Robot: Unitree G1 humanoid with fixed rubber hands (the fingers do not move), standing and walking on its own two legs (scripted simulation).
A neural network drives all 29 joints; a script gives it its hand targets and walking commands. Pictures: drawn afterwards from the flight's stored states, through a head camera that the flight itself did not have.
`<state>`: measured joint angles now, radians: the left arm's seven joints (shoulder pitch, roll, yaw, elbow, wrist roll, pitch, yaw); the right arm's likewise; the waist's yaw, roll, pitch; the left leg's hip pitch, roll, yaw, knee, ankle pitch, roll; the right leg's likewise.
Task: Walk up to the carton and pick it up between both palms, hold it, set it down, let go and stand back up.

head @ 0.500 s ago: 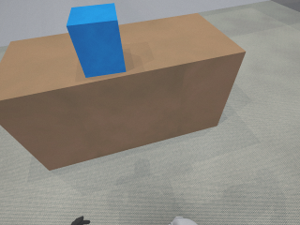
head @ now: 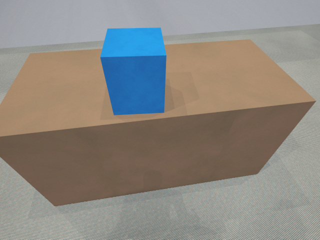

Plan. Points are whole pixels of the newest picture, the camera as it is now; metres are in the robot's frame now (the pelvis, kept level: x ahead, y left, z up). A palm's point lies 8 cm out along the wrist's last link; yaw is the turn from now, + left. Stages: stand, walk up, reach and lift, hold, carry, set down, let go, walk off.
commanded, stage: walk up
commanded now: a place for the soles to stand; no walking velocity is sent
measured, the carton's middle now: (136, 72) +0.69 +0.12 +0.05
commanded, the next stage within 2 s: none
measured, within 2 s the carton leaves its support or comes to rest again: neither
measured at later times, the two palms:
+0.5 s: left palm (81, 194) +0.27 +0.25 -0.10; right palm (251, 237) +0.18 -0.24 -0.15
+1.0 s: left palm (63, 177) +0.33 +0.33 -0.11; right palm (227, 181) +0.32 -0.19 -0.09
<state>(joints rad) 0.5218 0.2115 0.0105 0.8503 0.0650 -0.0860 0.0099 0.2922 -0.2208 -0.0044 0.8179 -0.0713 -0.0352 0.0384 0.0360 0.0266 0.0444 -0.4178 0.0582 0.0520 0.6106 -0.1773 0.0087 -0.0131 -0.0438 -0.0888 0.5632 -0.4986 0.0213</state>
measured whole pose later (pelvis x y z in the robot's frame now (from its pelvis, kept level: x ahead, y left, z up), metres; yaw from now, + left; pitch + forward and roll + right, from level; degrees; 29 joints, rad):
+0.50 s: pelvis +0.19 +0.01 -0.01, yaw +0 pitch -4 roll +0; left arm 0.31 0.18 -0.01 0.73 0.03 -0.04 0.04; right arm 0.43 -0.29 0.00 0.83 -0.05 0.01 0.03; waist -0.03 0.08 0.06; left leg -0.28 0.00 0.03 1.00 -0.56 0.01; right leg -0.40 -0.02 -0.09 0.72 -0.25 -0.05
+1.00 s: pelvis +0.22 +0.07 +0.01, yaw -1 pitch -2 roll -1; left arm 0.22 0.28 -0.02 0.80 0.01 0.04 0.03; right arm 0.22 -0.26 0.00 0.79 0.00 0.02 -0.02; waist -0.01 -0.02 0.04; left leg -0.34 0.03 0.01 0.61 -0.23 0.00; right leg -0.34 -0.01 0.00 0.86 -0.54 0.00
